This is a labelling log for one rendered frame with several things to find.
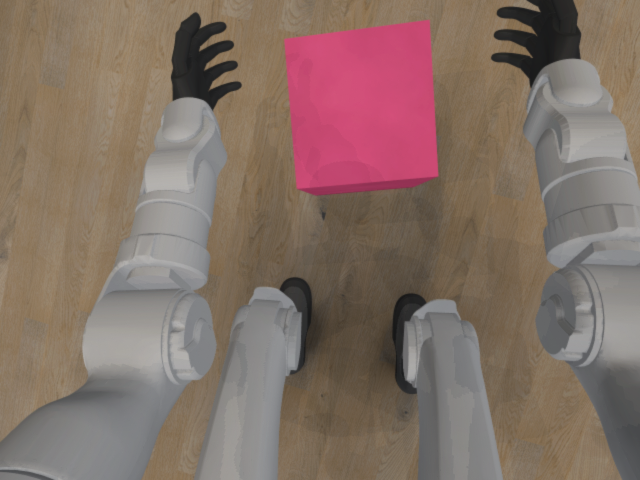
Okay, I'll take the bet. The robot left foot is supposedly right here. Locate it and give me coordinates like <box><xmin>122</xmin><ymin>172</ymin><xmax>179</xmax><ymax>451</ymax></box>
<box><xmin>280</xmin><ymin>277</ymin><xmax>312</xmax><ymax>374</ymax></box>

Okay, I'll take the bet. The robot left hand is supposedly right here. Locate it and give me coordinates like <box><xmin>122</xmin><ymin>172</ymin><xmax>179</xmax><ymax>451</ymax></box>
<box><xmin>171</xmin><ymin>12</ymin><xmax>242</xmax><ymax>111</ymax></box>

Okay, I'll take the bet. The carton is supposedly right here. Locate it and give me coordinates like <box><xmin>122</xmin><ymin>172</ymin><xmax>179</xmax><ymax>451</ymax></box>
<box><xmin>284</xmin><ymin>20</ymin><xmax>438</xmax><ymax>196</ymax></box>

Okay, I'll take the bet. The robot right upper arm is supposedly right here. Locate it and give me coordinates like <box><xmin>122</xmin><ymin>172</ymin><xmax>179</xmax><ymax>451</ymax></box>
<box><xmin>535</xmin><ymin>263</ymin><xmax>640</xmax><ymax>480</ymax></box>

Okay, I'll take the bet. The robot right foot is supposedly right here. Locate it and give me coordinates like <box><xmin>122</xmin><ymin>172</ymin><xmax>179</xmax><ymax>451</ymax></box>
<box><xmin>392</xmin><ymin>293</ymin><xmax>426</xmax><ymax>394</ymax></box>

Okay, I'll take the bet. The robot left upper arm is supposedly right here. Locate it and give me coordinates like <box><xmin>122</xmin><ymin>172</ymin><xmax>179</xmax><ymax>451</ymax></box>
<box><xmin>0</xmin><ymin>288</ymin><xmax>217</xmax><ymax>480</ymax></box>

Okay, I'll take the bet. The right robot forearm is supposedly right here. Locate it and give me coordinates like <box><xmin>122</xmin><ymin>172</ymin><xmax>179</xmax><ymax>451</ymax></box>
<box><xmin>523</xmin><ymin>59</ymin><xmax>640</xmax><ymax>269</ymax></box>

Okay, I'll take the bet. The robot foot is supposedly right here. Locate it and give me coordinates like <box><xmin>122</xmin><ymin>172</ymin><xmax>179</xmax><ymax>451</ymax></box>
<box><xmin>392</xmin><ymin>293</ymin><xmax>426</xmax><ymax>394</ymax></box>
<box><xmin>280</xmin><ymin>277</ymin><xmax>312</xmax><ymax>374</ymax></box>

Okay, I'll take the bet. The robot right hand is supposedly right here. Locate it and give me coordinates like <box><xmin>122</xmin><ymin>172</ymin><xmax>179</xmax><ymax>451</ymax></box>
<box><xmin>491</xmin><ymin>0</ymin><xmax>581</xmax><ymax>87</ymax></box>

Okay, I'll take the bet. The left robot forearm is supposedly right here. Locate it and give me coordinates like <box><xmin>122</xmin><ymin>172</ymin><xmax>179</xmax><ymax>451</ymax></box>
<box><xmin>82</xmin><ymin>97</ymin><xmax>227</xmax><ymax>369</ymax></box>

